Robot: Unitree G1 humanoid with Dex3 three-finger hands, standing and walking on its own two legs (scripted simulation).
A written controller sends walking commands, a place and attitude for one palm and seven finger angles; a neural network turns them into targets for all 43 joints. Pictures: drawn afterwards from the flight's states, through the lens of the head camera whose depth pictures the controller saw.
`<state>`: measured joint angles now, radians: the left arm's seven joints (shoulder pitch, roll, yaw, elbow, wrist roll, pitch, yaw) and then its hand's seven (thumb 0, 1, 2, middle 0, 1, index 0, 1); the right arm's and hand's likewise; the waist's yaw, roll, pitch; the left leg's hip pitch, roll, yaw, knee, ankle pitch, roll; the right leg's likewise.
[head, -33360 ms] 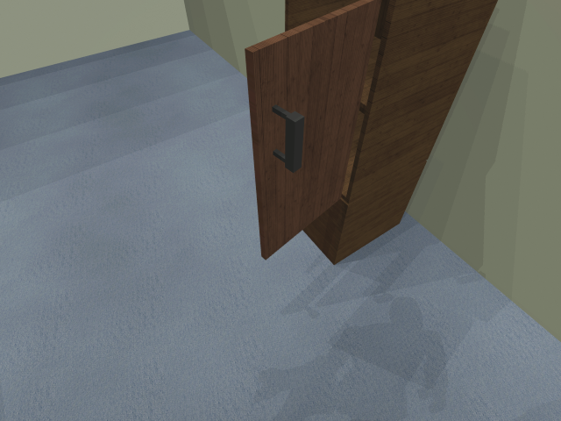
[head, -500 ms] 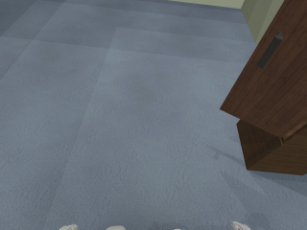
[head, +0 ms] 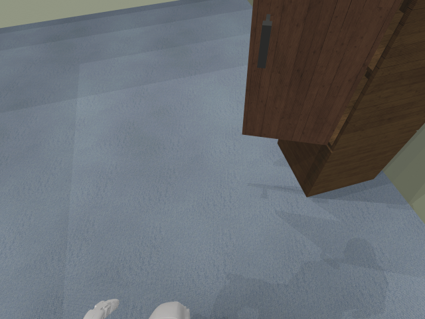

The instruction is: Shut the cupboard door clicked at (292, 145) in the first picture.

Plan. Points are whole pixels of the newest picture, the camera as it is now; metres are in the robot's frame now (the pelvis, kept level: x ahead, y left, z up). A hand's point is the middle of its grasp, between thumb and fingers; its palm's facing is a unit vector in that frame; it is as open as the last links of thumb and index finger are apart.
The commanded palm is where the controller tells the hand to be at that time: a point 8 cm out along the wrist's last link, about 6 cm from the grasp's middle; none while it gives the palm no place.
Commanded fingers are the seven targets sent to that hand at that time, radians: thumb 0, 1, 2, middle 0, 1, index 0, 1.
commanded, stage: turn to face it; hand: left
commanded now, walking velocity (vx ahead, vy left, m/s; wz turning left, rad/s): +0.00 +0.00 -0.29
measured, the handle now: (264, 41) +0.77 -0.12 +0.08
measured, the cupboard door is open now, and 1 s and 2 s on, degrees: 64 64 64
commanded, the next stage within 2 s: take the last steps up to it in 0.22 s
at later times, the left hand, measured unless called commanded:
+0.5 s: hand (133, 313) +0.15 +0.19 -0.16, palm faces -0.18 -0.96 -0.20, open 7.4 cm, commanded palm none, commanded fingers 0.00 0.90 0.90 -0.20 -0.30 -0.20 -0.30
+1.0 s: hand (174, 289) +0.20 +0.11 -0.20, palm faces -0.25 -0.96 -0.13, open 7.4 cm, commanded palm none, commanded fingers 0.00 0.90 0.90 -0.20 -0.30 -0.20 -0.30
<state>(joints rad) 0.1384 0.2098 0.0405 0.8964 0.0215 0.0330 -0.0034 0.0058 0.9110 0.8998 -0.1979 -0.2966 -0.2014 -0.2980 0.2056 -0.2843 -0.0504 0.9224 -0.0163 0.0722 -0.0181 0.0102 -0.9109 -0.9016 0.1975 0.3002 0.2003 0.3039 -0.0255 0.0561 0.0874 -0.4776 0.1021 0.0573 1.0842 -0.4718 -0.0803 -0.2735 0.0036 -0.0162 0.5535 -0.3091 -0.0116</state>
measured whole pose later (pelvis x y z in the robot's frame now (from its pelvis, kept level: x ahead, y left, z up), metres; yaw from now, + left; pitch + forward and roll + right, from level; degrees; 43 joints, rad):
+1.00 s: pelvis +0.18 -0.06 -0.01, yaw -16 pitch -1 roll -1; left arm 0.31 0.19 0.04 1.11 0.02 0.02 -0.02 0.01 0.91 0.90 -0.20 -0.30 -0.20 -0.30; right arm 0.17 -0.19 -0.01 0.94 -0.04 -0.05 -0.02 0.00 -0.91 -0.90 0.20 0.30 0.20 0.30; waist 0.00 -0.05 0.08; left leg -0.39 0.09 0.18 0.69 -0.28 0.04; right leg -0.25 0.05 -0.01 1.05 -0.49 -0.05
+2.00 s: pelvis +0.29 -0.12 +0.01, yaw -14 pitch +1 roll -2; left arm 0.26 0.24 0.05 1.06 0.02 0.07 0.01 0.01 0.91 0.90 -0.19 -0.30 -0.20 -0.30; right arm 0.18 -0.14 -0.01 0.97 -0.02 0.01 -0.04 0.00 -0.92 -0.90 0.20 0.30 0.21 0.30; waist 0.01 -0.03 0.05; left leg -0.26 0.02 0.06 0.42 -0.17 0.05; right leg -0.32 0.00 0.03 0.86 -0.43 0.04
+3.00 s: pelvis +0.29 -0.18 +0.01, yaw -13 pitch -1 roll +0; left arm 0.30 0.12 0.00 1.15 0.01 -0.01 0.04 0.00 0.91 0.90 -0.20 -0.30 -0.20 -0.30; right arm 0.23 -0.15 -0.01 1.13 -0.01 0.01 -0.04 0.01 -0.92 -0.90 0.20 0.30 0.20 0.30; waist 0.01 -0.03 0.05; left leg -0.22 0.05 0.03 0.43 -0.20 -0.04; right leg -0.03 0.02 -0.01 0.38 -0.34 -0.03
